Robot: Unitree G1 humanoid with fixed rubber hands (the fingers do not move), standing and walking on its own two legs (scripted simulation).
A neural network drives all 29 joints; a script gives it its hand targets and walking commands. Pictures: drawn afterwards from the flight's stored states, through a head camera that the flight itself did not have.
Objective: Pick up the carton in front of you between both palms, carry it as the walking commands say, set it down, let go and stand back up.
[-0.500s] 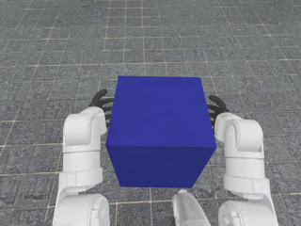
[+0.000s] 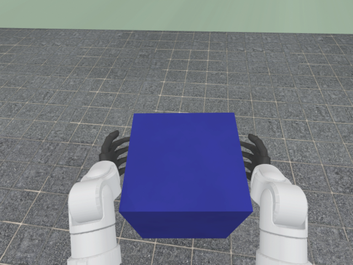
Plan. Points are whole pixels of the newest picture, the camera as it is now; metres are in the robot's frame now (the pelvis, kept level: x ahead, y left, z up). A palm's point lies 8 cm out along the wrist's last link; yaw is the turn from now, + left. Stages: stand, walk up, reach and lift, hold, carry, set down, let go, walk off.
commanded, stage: carry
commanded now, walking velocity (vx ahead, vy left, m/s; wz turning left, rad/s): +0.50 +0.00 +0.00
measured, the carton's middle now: (183, 181) +0.32 +0.02 +0.02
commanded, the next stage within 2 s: none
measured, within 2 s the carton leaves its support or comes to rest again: neither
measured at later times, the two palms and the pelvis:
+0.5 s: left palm (136, 91) +0.56 +0.16 +0.08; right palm (244, 97) +0.54 -0.14 +0.08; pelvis +0.29 +0.03 +0.00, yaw -4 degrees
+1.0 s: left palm (160, 35) +0.87 +0.12 +0.09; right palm (242, 37) +0.86 -0.18 +0.08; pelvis +0.60 -0.02 -0.01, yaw -2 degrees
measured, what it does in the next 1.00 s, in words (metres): walks ahead: left foot, then right foot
